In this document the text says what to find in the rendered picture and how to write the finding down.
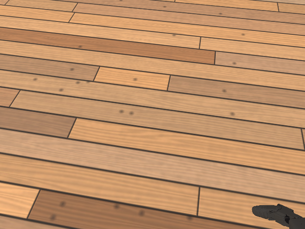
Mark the right robot hand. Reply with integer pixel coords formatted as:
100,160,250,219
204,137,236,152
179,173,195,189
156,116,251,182
252,203,305,229

